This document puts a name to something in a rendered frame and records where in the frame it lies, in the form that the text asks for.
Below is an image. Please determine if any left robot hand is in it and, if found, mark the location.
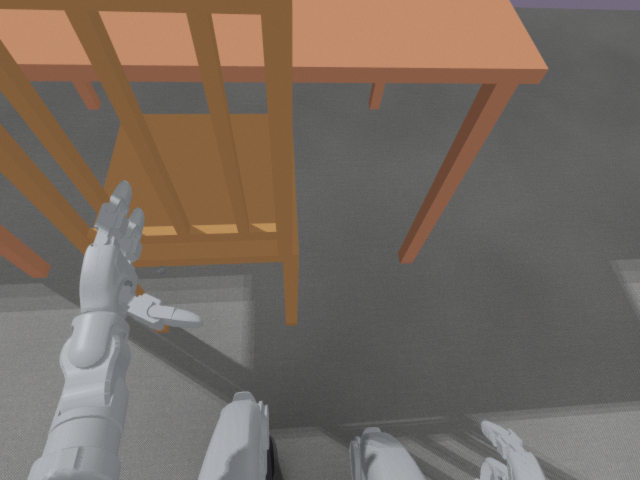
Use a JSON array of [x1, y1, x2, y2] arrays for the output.
[[79, 180, 203, 331]]

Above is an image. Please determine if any right robot hand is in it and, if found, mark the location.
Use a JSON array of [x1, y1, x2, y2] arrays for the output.
[[474, 421, 547, 480]]

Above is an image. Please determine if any table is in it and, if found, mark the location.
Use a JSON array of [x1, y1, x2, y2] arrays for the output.
[[0, 0, 549, 278]]

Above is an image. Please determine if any robot right thigh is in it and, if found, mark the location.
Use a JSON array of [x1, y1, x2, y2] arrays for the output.
[[350, 432, 426, 480]]

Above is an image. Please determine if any robot left thigh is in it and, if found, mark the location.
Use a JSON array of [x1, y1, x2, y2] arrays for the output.
[[198, 399, 269, 480]]

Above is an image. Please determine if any robot thigh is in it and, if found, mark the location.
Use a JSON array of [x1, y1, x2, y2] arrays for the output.
[[350, 432, 426, 480], [198, 399, 269, 480]]

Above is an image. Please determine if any chair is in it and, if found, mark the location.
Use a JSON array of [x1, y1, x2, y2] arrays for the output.
[[0, 0, 299, 333]]

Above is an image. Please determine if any left robot forearm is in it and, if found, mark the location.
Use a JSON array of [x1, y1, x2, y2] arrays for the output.
[[27, 311, 131, 480]]

